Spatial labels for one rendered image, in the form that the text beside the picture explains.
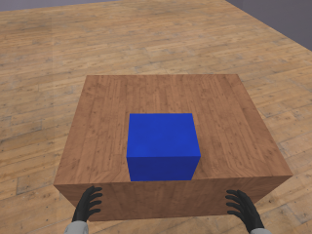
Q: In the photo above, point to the robot right hand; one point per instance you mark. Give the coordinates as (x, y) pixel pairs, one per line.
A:
(248, 213)

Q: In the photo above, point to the pedestal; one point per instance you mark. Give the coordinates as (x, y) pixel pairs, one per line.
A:
(237, 150)

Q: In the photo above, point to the carton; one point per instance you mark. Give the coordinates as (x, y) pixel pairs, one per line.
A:
(162, 147)

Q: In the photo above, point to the robot left hand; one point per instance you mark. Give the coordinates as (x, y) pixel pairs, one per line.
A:
(82, 211)

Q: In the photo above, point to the robot left forearm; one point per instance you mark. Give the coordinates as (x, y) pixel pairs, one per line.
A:
(77, 227)

